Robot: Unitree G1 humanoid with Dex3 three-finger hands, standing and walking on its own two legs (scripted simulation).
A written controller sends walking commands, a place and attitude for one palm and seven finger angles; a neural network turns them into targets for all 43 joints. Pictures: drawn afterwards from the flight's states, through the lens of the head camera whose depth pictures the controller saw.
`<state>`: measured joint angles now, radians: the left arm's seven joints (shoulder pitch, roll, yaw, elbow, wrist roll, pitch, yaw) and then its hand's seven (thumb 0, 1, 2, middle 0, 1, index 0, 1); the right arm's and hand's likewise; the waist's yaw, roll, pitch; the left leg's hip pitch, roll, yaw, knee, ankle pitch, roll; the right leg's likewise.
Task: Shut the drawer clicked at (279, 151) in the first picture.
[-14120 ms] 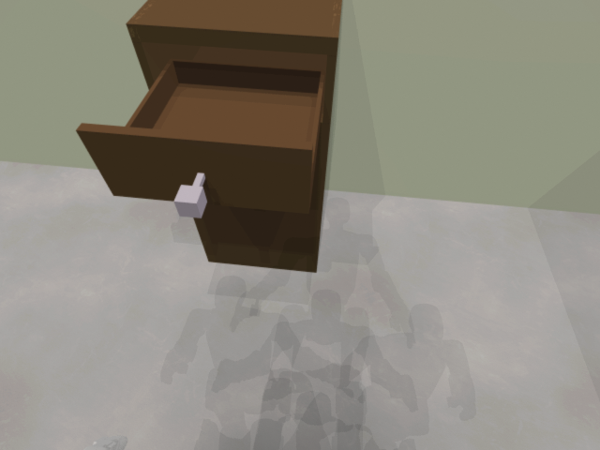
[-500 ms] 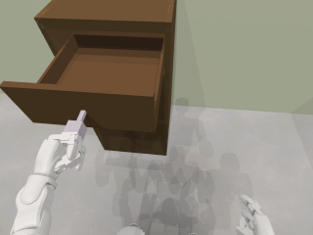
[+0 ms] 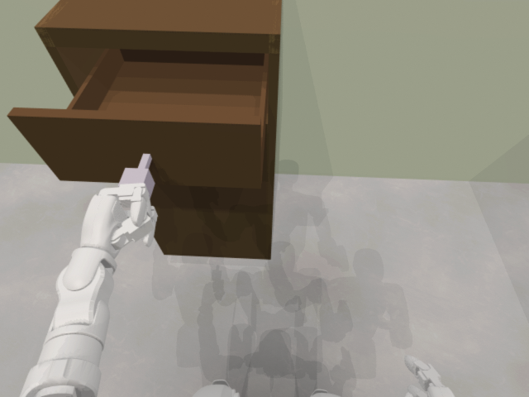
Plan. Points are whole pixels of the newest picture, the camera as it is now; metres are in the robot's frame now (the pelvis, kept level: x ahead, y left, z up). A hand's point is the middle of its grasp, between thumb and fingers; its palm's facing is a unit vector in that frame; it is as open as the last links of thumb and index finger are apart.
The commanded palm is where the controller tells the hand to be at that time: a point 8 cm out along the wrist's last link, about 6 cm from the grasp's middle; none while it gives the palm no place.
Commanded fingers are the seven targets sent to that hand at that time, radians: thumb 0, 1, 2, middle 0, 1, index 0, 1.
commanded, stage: push the drawer shut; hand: left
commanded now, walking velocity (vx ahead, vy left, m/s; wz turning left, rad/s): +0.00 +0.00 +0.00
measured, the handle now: (140, 175) +0.44 +0.22 +0.06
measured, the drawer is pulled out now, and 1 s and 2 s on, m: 0.19 0.07 0.00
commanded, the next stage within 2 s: none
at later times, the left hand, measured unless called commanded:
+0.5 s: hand (159, 191) +0.41 +0.18 +0.06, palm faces -0.03 -1.00 -0.03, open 3.0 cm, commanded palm +0.40 +0.23 +0.07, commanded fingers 0.00 0.90 0.90 -1.40 -1.60 -1.40 -1.60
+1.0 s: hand (169, 162) +0.47 +0.18 +0.06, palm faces -0.03 -1.00 -0.03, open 3.2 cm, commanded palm +0.46 +0.23 +0.07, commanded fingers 0.00 0.90 0.90 -1.40 -1.60 -1.40 -1.60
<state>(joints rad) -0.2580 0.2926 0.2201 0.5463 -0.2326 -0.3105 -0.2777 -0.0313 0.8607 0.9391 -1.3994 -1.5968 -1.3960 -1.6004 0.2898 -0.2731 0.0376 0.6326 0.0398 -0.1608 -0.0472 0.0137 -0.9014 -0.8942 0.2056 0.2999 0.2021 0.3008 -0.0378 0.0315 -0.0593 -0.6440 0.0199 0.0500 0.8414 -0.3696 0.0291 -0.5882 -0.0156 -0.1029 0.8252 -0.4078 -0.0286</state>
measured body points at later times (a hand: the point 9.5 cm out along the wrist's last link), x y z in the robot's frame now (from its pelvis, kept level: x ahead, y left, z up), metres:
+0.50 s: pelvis +0.00 +0.00 +0.00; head +0.07 -0.01 +0.44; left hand +0.41 +0.24 +0.07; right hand +0.10 -0.26 -0.12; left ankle +0.03 +0.10 -0.70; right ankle +0.00 -0.10 -0.70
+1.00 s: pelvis +0.00 -0.01 -0.01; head +0.10 -0.01 +0.42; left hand +0.47 +0.23 +0.07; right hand +0.03 -0.28 -0.13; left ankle +0.03 +0.10 -0.70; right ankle +0.00 -0.10 -0.70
